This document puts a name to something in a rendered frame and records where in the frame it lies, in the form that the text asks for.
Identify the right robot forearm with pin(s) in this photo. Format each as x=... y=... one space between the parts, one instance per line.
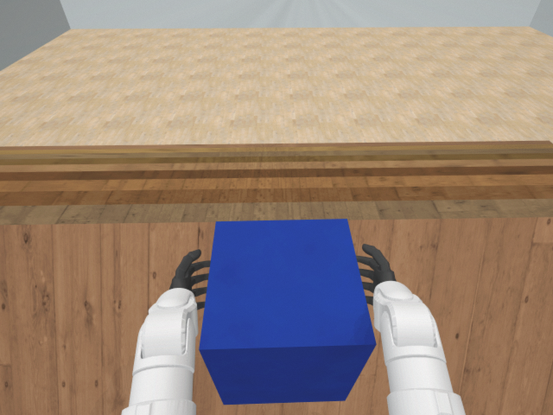
x=416 y=364

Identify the left robot forearm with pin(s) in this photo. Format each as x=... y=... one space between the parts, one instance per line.
x=163 y=371

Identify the carton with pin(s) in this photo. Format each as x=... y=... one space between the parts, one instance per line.
x=285 y=318

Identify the left robot hand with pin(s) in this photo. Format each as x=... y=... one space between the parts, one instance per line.
x=184 y=271

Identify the right robot hand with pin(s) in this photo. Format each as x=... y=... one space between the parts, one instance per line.
x=381 y=269

